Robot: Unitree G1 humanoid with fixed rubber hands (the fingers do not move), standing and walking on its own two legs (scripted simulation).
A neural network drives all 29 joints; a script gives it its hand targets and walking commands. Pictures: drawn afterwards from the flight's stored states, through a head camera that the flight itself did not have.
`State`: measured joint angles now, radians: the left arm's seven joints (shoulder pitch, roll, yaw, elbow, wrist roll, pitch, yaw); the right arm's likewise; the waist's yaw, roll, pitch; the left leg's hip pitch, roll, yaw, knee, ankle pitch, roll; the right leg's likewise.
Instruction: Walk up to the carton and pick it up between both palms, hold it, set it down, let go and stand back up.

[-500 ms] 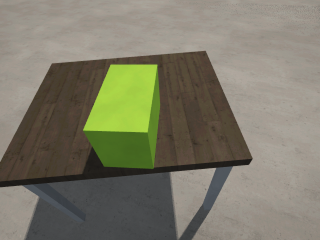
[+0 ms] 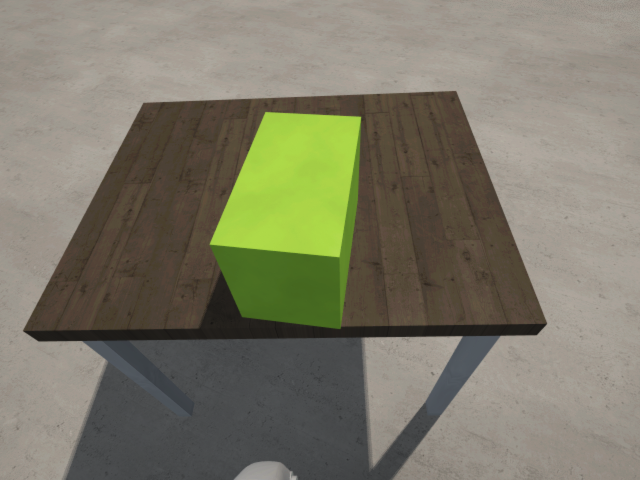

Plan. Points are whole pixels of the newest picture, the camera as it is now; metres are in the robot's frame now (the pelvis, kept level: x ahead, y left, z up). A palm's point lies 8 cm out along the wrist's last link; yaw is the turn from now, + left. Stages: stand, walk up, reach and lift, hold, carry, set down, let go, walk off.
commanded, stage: walk up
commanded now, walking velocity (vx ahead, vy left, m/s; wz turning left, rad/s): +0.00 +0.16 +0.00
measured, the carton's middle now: (301, 216) +0.51 +0.06 -0.01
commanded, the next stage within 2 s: none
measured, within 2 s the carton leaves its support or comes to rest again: neither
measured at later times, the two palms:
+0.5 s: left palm out of the picture -0.02 +0.34 -0.16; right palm out of the picture +0.02 -0.08 -0.13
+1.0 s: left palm out of the picture -0.03 +0.31 -0.15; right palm out of the picture -0.03 -0.10 -0.15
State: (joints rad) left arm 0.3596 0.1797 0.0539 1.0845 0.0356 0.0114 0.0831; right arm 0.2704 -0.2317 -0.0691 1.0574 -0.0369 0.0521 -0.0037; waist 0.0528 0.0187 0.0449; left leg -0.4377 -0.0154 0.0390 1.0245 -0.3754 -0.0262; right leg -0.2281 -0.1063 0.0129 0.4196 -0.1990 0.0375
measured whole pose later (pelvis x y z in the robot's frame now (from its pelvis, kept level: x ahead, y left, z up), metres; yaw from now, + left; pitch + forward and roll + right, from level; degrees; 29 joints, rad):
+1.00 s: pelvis +0.01 +0.11 +0.00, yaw +1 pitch -2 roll +0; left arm 0.32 0.10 -0.02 1.17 0.00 -0.02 0.04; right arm 0.35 -0.13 0.01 1.13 -0.01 -0.01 -0.03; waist 0.00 0.00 0.04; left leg -0.13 0.00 0.07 0.37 -0.21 0.02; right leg -0.09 0.03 -0.04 0.36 -0.24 -0.04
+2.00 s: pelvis -0.03 +0.03 -0.01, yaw -6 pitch +0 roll -2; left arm 0.20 0.25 0.10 0.99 0.03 0.05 0.00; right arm 0.29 -0.23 -0.10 1.08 -0.05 0.03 -0.09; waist -0.02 -0.01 0.03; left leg -0.26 0.21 0.10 0.49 -0.22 -0.08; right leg -0.44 -0.04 0.06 1.00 -0.42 0.05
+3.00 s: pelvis -0.05 +0.10 -0.01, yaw -3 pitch -1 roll -2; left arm 0.34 0.27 0.07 1.10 0.02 0.05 0.04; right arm 0.22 -0.17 -0.05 0.99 -0.01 0.00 0.00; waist 0.03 -0.08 0.05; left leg -0.27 0.06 0.03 0.51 -0.22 -0.02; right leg -0.31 -0.10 0.04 0.70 -0.45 0.04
